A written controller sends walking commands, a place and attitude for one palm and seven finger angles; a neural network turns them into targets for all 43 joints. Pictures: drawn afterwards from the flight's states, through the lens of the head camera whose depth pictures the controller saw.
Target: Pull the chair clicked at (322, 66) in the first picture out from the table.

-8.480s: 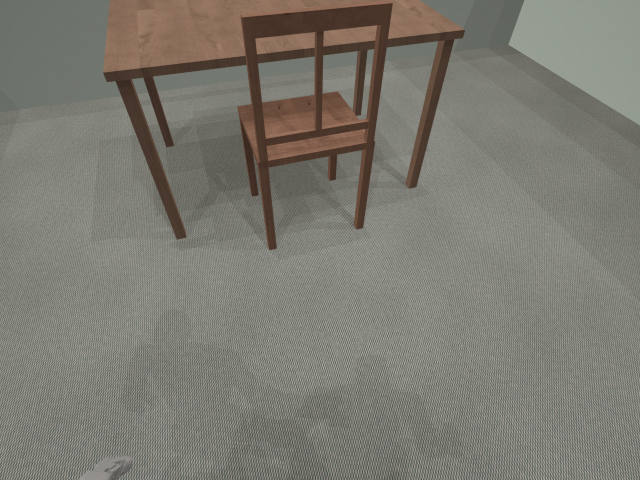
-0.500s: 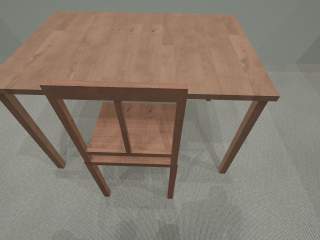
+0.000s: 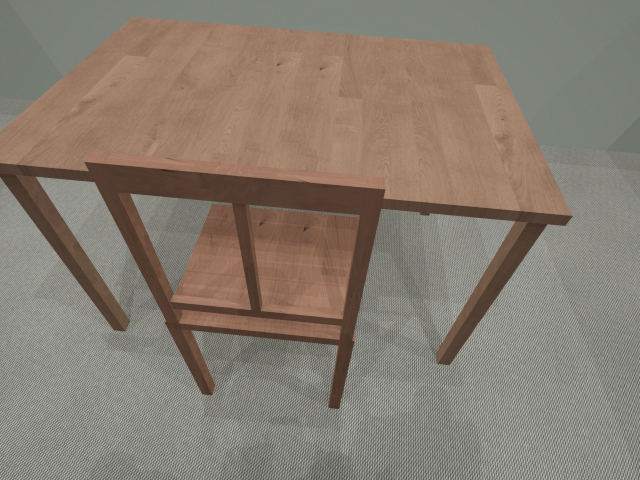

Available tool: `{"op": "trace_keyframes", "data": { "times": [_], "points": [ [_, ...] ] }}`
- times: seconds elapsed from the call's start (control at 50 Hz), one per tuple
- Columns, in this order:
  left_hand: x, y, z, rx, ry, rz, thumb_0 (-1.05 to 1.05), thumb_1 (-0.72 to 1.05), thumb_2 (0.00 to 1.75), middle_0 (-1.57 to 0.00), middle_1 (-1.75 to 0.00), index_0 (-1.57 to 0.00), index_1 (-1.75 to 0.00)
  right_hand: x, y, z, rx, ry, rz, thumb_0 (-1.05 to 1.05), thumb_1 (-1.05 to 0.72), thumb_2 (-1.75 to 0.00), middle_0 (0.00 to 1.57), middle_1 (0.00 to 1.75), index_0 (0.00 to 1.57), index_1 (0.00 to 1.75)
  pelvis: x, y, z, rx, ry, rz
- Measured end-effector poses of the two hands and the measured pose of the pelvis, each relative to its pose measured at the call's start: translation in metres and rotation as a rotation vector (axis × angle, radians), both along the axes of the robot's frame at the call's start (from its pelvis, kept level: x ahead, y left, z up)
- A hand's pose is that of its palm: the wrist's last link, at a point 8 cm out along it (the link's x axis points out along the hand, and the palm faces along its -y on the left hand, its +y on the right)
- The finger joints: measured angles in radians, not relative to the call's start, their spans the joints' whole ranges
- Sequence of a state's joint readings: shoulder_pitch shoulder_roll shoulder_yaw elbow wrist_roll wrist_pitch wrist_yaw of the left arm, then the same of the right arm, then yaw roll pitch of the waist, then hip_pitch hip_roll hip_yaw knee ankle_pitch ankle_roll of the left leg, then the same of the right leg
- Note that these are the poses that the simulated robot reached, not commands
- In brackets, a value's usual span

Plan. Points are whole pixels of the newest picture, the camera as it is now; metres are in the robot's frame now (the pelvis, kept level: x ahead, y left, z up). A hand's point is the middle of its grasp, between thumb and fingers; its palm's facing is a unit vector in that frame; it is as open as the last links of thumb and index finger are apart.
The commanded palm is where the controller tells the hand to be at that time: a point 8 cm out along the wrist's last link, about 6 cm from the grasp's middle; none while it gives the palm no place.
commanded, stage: come to a stop and stand still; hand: left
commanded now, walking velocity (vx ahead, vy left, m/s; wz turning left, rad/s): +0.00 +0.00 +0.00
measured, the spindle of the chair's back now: (249, 261) +0.48 +0.17 -0.08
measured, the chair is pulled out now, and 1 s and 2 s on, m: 0.00 0.00 0.00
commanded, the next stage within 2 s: look again from close up in 1.00 s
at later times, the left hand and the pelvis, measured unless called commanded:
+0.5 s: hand out of the picture -0.02 +0.23 -0.17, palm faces +0.01 -0.98 -0.18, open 7.4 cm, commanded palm none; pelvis -0.02 +0.06 +0.01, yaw -2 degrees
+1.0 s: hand out of the picture -0.08 +0.25 -0.17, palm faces +0.00 -0.99 -0.16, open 7.3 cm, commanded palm none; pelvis -0.04 +0.10 +0.01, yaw -3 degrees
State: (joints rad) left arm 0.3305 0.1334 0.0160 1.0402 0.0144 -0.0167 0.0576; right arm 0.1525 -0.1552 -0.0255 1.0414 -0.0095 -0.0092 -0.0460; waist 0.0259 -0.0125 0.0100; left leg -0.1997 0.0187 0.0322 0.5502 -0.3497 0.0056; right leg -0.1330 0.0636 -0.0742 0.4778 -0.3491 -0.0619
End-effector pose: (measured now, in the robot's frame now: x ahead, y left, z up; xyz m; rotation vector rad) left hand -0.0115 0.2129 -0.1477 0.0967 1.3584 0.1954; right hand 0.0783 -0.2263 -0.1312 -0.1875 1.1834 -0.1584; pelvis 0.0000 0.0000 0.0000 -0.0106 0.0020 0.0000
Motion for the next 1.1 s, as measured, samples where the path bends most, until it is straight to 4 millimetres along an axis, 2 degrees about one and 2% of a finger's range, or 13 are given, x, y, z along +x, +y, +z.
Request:
{"op": "trace_keyframes", "data": {
  "times": [0.06,0.14,0.24,0.38,0.52,0.64,0.84,1.1],
  "points": [
    [0.003,0.009,0.002,0.004,-0.009,-0.010,0.01,0.92,0.89,-0.20,-0.30,-0.20,-0.30,0.002,0.011,0.001,0.010,-0.008,0.004,0.00,-0.91,-0.90,0.19,0.30,0.20,0.30,0.000,0.007,0.001,0.000,-0.003,-0.007],
    [0.006,0.023,0.004,0.012,-0.017,-0.024,0.01,0.91,0.89,-0.20,-0.30,-0.20,-0.30,-0.009,0.025,-0.001,0.026,0.011,0.000,0.00,-0.91,-0.90,0.20,0.30,0.20,0.30,-0.003,0.017,0.003,0.001,-0.009,-0.013],
    [0.006,0.038,0.007,0.017,-0.018,-0.044,0.00,0.91,0.89,-0.20,-0.30,-0.20,-0.30,-0.033,0.033,-0.002,0.018,0.050,-0.028,-0.01,-0.93,-0.90,0.20,0.30,0.20,0.30,-0.007,0.031,0.005,0.003,-0.016,-0.021],
    [-0.002,0.055,0.006,0.008,-0.001,-0.059,0.00,0.91,0.90,-0.20,-0.30,-0.20,-0.30,-0.079,0.044,-0.002,0.006,0.150,-0.048,-0.01,-0.92,-0.90,0.20,0.30,0.20,0.30,-0.014,0.048,0.006,0.004,-0.026,-0.027],
    [-0.016,0.067,0.004,-0.007,0.032,-0.068,0.00,0.91,0.90,-0.20,-0.30,-0.20,-0.30,-0.120,0.067,-0.004,0.021,0.226,-0.075,0.00,-0.91,-0.90,0.20,0.30,0.20,0.30,-0.023,0.064,0.007,0.003,-0.036,-0.031],
    [-0.032,0.075,0.002,-0.022,0.068,-0.072,0.00,0.91,0.90,-0.20,-0.30,-0.20,-0.30,-0.142,0.089,-0.005,0.041,0.258,-0.095,0.00,-0.91,-0.90,0.20,0.30,0.20,0.30,-0.030,0.078,0.007,0.003,-0.037,-0.035],
    [-0.055,0.085,0.001,-0.033,0.121,-0.064,0.00,0.91,0.90,-0.20,-0.30,-0.20,-0.30,-0.155,0.113,-0.007,0.059,0.268,-0.117,0.00,-0.91,-0.90,0.20,0.30,0.20,0.30,-0.037,0.094,0.006,0.009,-0.030,-0.042],
    [-0.069,0.087,0.004,-0.029,0.154,-0.056,0.00,0.91,0.90,-0.20,-0.30,-0.20,-0.30,-0.151,0.120,-0.010,0.070,0.248,-0.129,0.00,-0.91,-0.90,0.20,0.30,0.20,0.30,-0.038,0.099,0.006,0.013,-0.030,-0.056]
  ]
}}
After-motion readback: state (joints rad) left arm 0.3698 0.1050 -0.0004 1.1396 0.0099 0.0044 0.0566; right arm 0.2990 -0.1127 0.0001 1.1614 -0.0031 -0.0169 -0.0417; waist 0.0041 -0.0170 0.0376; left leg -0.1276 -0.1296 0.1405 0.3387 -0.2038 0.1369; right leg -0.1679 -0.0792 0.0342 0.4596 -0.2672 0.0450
